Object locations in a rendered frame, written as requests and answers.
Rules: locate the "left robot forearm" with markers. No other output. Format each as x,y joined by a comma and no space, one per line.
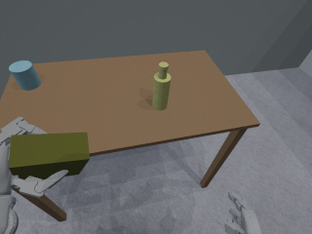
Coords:
9,219

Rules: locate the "left robot hand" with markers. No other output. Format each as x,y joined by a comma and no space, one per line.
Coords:
31,186

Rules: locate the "right robot hand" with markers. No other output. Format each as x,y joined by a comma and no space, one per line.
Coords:
245,222

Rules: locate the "table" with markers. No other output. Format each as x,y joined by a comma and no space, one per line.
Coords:
111,100

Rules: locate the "sponge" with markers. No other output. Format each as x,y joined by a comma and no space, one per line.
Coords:
42,155

